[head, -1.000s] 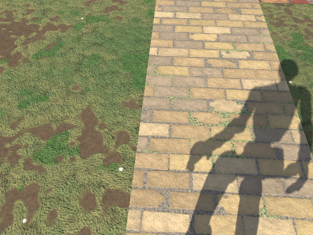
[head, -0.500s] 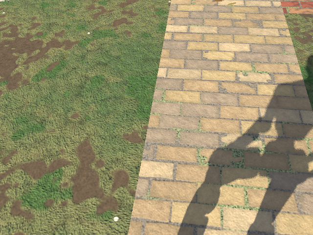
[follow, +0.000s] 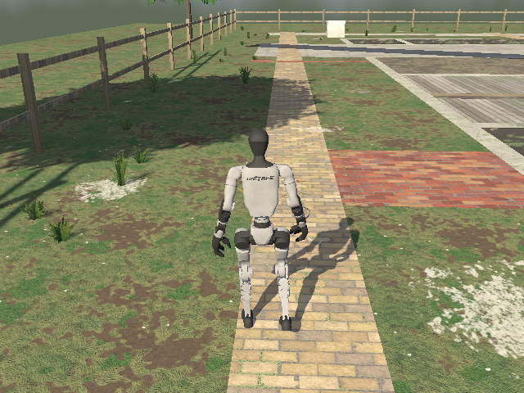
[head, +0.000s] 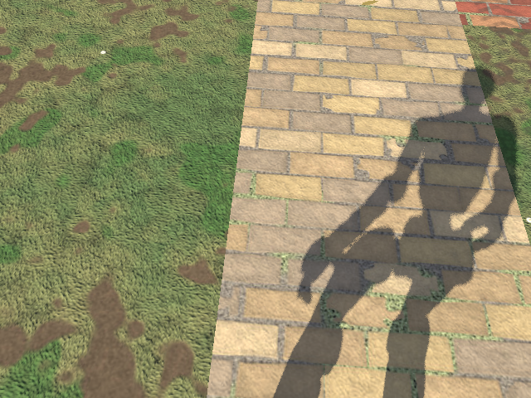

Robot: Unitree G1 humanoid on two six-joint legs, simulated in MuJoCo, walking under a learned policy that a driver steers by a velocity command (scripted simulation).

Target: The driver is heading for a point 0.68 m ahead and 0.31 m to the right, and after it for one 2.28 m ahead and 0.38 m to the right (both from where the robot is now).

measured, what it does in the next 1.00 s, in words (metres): walks ahead, turning right: right foot, then left foot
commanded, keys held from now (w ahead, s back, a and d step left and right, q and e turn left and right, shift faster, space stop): e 0.68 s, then w+e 0.24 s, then w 0.08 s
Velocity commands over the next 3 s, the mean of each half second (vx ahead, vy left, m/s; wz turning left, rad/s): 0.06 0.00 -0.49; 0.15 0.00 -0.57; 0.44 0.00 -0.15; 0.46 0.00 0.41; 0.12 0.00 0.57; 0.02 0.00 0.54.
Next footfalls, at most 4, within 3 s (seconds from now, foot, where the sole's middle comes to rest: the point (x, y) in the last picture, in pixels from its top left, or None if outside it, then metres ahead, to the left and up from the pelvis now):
0.34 right None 0.06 -0.15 -0.77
0.84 left None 0.15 0.06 -0.77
1.28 right None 0.21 -0.34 -0.77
1.82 left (393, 335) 0.61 -0.32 -0.77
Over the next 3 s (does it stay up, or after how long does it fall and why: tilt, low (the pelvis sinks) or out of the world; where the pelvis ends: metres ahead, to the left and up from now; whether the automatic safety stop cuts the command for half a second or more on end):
stays up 0.64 -0.39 0.01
